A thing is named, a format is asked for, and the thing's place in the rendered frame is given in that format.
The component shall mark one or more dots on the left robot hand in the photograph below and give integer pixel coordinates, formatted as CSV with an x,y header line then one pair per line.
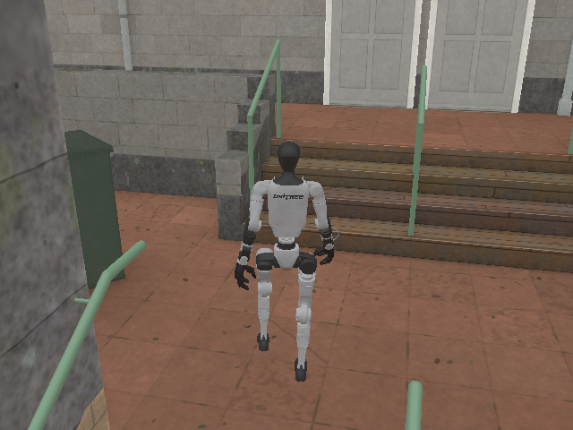
x,y
239,275

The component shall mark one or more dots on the left robot forearm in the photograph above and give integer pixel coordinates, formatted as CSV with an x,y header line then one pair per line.
x,y
247,244

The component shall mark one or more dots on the right robot upper arm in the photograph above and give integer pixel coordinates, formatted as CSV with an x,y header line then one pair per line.
x,y
319,204

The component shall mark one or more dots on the left robot upper arm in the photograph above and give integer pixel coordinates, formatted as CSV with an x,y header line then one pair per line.
x,y
258,190

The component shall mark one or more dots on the right robot hand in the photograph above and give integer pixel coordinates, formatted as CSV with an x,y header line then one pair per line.
x,y
321,251

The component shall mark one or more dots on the left robot foot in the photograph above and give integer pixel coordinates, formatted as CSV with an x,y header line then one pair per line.
x,y
263,344

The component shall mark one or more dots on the left robot thigh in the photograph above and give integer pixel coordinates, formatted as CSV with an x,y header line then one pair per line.
x,y
264,264

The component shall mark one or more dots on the right robot forearm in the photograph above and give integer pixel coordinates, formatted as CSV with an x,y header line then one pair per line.
x,y
326,236

